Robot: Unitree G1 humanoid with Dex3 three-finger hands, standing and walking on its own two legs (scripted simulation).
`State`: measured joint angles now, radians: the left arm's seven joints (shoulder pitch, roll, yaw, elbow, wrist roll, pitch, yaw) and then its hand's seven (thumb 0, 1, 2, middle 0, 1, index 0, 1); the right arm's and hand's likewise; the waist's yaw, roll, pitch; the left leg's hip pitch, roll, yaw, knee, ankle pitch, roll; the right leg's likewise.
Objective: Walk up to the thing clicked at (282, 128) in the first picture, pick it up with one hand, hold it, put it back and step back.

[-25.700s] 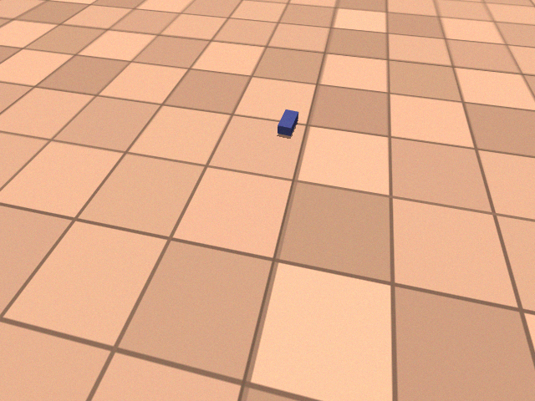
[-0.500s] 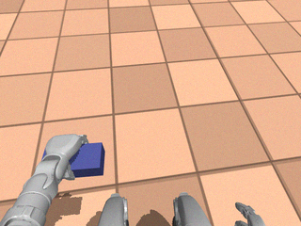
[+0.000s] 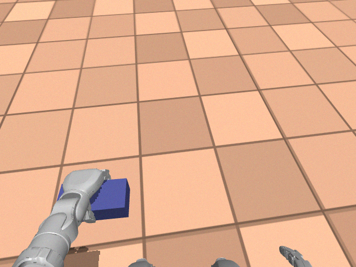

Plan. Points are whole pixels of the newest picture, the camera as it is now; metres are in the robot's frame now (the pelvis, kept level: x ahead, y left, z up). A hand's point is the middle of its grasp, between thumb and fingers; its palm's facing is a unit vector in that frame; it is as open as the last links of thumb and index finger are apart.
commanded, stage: hold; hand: left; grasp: from above
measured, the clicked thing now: (95, 200) +0.31 +0.23 -0.11
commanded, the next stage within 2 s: crouch in 1.84 s
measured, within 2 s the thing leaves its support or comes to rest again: neither
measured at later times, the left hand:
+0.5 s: hand (89, 189) +0.31 +0.22 -0.05, palm faces -0.48 -0.05 -0.88, open 11.0 cm
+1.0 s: hand (89, 193) +0.29 +0.21 -0.03, palm faces -0.48 -0.04 -0.88, open 11.0 cm
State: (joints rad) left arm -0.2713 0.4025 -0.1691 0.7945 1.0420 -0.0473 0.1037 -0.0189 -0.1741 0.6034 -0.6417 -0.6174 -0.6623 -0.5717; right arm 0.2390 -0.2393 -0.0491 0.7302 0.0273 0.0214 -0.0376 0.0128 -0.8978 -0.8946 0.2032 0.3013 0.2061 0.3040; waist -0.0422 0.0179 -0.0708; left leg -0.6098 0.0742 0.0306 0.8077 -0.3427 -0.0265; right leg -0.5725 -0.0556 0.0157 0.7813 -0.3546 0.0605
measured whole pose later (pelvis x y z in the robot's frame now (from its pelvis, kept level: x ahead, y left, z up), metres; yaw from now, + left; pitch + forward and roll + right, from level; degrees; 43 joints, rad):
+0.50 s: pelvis +0.02 +0.00 +0.02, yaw +0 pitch +5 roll +0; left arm -0.25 0.40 -0.17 0.74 1.04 -0.05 0.03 -0.02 -0.16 0.56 -0.66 -0.59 -0.68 -0.55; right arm 0.23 -0.25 -0.06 0.71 0.03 0.05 -0.04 0.01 -0.89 -0.89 0.20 0.30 0.21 0.30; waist -0.02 0.02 -0.05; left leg -0.45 0.07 0.05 0.67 -0.31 -0.03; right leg -0.42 -0.06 0.02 0.66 -0.32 0.06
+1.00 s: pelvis +0.00 -0.01 +0.02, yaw -1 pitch +3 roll +0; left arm -0.22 0.40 -0.18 0.67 1.03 -0.05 -0.02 -0.02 -0.17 0.56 -0.67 -0.59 -0.69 -0.55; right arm 0.20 -0.26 -0.05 0.69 0.04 0.07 -0.05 0.01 -0.89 -0.89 0.20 0.30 0.21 0.30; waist -0.01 0.03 -0.02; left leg -0.38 0.07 0.05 0.60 -0.26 -0.04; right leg -0.37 -0.05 0.02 0.61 -0.29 0.05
